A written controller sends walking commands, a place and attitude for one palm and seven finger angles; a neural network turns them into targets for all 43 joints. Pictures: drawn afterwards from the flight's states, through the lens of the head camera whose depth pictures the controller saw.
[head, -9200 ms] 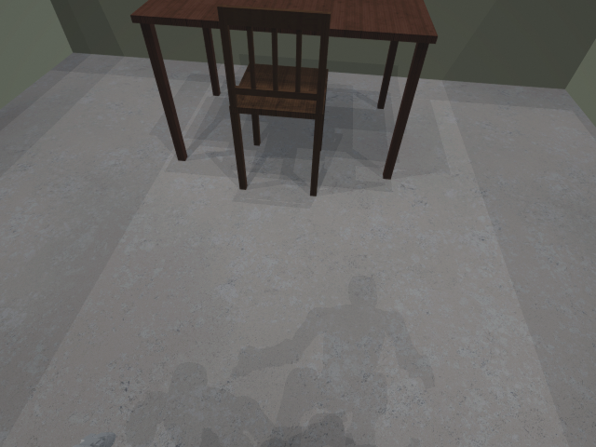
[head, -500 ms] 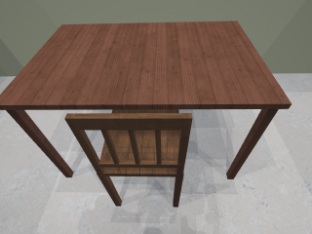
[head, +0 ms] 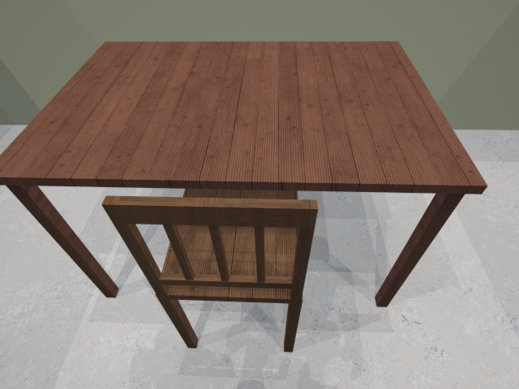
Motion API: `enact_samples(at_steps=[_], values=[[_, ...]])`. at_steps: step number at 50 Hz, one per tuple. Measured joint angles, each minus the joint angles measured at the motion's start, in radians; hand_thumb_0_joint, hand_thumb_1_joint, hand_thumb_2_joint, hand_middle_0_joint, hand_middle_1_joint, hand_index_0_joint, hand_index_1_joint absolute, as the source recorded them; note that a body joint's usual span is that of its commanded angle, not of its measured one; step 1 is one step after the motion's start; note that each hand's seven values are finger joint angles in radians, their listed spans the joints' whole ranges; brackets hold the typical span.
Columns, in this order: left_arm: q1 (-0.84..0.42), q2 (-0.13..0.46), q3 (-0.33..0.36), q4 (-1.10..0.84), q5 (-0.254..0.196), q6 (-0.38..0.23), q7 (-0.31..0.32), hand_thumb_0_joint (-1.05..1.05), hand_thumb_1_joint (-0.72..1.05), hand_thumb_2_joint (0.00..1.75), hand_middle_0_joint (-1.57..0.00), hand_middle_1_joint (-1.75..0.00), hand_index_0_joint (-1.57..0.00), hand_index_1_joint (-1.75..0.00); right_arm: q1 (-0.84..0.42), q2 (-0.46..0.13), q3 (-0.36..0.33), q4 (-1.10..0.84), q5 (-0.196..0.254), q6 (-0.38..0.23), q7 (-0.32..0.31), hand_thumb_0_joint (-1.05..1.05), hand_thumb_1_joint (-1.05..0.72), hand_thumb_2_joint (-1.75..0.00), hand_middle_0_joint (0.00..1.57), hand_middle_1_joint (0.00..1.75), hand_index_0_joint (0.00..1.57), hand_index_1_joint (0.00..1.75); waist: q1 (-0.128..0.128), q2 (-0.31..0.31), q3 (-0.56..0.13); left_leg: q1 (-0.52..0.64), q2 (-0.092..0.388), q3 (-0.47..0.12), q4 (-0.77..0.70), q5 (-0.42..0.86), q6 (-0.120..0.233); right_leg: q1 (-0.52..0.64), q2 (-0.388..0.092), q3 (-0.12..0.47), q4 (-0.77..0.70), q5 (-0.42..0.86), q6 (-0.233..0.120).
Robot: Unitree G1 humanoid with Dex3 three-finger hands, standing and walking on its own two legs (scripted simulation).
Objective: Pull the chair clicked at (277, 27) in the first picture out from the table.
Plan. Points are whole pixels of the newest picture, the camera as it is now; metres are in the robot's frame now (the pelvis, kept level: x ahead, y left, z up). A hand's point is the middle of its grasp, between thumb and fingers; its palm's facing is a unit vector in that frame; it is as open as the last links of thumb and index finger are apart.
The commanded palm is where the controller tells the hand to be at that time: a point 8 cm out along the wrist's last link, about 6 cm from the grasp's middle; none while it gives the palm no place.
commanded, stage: look again from close up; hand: left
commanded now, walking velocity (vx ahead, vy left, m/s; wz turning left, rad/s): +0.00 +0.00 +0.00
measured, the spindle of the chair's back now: (220, 253) +0.41 +0.12 -0.12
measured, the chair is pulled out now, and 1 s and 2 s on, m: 0.00 0.00 0.00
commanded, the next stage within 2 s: raise the hand toward the chair's back in 1.52 s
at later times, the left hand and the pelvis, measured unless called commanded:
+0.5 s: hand out of the picture -0.01 +0.17 -0.17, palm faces +0.03 -0.98 -0.19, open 7.3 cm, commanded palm none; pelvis +0.00 +0.00 +0.00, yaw +0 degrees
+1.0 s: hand out of the picture -0.01 +0.18 -0.18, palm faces +0.02 -0.98 -0.19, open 7.3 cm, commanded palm none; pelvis +0.00 +0.01 +0.00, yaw +0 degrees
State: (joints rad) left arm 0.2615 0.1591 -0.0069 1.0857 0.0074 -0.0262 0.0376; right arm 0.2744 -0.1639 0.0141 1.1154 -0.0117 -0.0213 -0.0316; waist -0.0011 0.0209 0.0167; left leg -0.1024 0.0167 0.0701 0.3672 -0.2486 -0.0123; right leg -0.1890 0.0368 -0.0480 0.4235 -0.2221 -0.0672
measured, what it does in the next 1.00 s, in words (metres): stands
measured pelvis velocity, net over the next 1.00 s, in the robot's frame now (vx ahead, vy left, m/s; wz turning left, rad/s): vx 0.00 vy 0.01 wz -0.01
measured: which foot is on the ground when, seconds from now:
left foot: down 0.00-1.00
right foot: down 0.00-1.00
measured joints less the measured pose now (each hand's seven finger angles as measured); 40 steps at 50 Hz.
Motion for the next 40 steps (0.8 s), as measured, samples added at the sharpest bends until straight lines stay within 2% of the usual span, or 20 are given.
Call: enact_samples(at_steps=[13,40], values=[[0.044,-0.015,-0.01,0.023,0.001,0.001,-0.004,0.0,0.92,0.9,-0.2,-0.3,-0.2,-0.3,0.007,-0.001,0.003,0.012,0.002,0.003,0.0,0.0,-0.91,-0.9,0.2,0.3,0.2,0.3,0.009,-0.013,0.002,0.008,0.009,-0.005,-0.009,0.004,-0.005,0.018,0.01,-0.005,-0.028,0.012,-0.005],[0.05,-0.015,-0.006,0.016,0.0,0.0,0.004,0.01,0.92,0.9,-0.2,-0.3,-0.2,-0.3,0.061,0.042,0.005,0.044,0.005,-0.005,-0.002,0.0,-0.91,-0.9,0.2,0.3,0.2,0.3,0.0,-0.021,0.0,-0.005,0.006,0.005,0.003,-0.003,0.005,0.006,0.007,0.005,-0.026,0.016,0.004]])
